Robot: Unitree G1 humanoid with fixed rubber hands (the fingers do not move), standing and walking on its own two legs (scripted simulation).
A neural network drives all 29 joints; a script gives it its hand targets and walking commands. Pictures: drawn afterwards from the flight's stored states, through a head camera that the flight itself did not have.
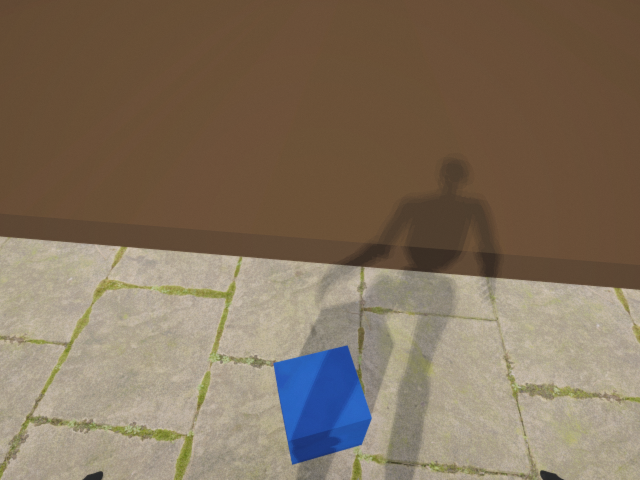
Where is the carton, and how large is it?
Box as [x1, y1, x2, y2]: [273, 345, 371, 464]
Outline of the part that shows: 347,345 273,363 292,464 361,444 371,417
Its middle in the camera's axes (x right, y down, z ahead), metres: +0.01 +0.46 +1.10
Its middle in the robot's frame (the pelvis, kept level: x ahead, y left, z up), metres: +0.43 -0.01 -0.66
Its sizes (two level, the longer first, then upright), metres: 0.210 0.200 0.250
